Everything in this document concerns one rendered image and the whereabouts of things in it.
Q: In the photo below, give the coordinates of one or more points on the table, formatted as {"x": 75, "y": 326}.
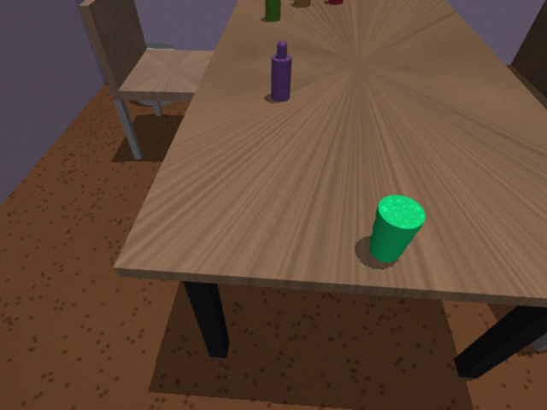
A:
{"x": 388, "y": 97}

